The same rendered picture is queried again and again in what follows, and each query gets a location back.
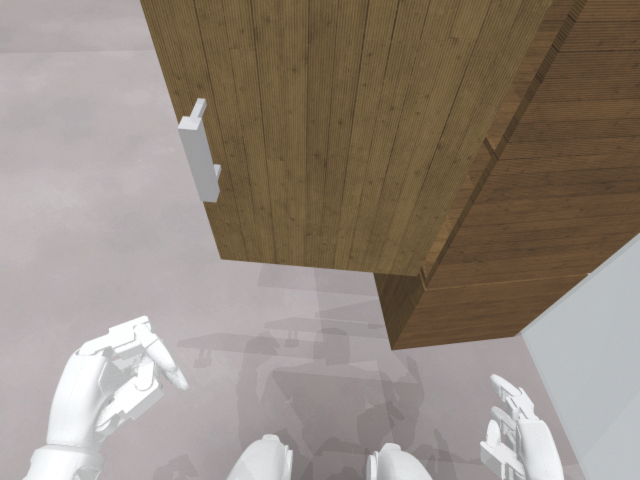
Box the handle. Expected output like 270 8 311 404
177 98 221 202

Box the cupboard door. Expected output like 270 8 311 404
140 0 553 276

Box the robot right hand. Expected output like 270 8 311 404
480 374 564 480

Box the robot right shin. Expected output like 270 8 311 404
381 443 401 451

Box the robot right thigh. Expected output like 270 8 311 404
366 449 433 480

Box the robot left forearm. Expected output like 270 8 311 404
22 445 105 480

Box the robot left hand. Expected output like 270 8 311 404
46 316 190 452

